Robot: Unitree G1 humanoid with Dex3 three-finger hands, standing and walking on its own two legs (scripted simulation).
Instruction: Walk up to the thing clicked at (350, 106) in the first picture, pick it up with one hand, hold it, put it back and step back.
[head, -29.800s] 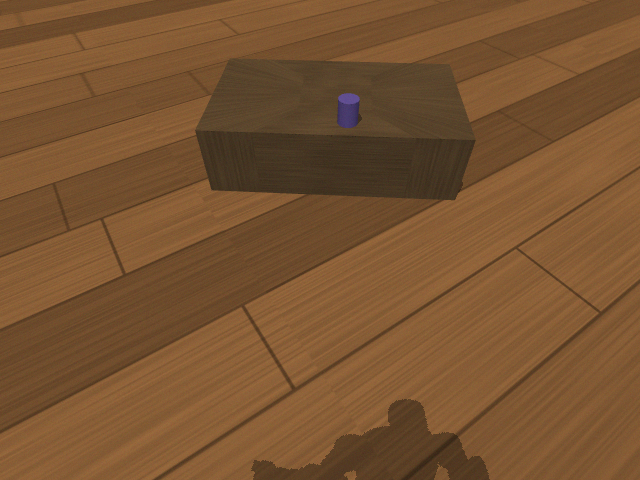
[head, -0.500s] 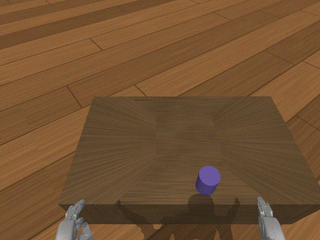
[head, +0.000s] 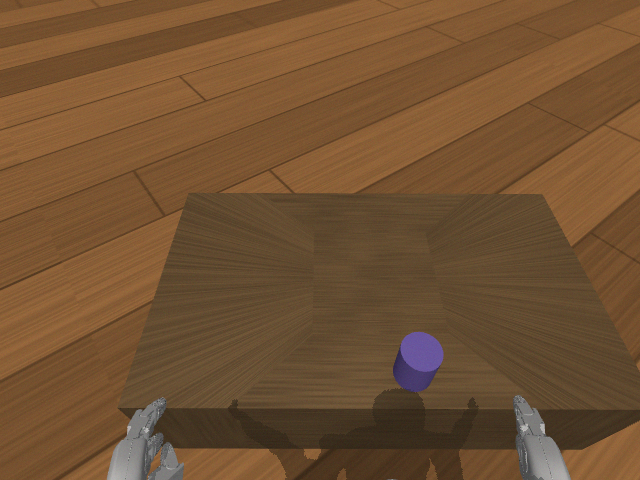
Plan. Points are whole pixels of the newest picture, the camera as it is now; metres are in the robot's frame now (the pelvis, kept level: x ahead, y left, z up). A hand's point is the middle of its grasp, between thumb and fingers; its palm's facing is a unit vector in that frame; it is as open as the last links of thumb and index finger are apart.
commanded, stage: home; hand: right
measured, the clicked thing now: (416, 362) +0.43 -0.19 -0.34
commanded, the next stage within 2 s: stand in 0.20 s
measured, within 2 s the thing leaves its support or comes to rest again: neither
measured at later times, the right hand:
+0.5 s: hand out of the picture +0.15 -0.21 -0.09, palm faces -0.06 +0.94 -0.35, open 15.6 cm
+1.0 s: hand out of the picture +0.05 -0.25 -0.10, palm faces -0.03 +0.94 -0.34, open 7.5 cm
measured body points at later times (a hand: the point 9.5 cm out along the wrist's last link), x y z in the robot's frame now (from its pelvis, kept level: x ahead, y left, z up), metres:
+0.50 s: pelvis +0.00 +0.00 +0.01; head +0.01 +0.00 +0.46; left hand +0.14 +0.26 -0.09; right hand +0.15 -0.26 -0.07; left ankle +0.00 +0.13 -0.69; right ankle +0.03 -0.13 -0.69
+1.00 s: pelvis +0.00 -0.01 +0.05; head -0.01 -0.01 +0.50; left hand +0.06 +0.28 -0.08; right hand +0.05 -0.30 -0.08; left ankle +0.00 +0.13 -0.69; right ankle +0.03 -0.13 -0.69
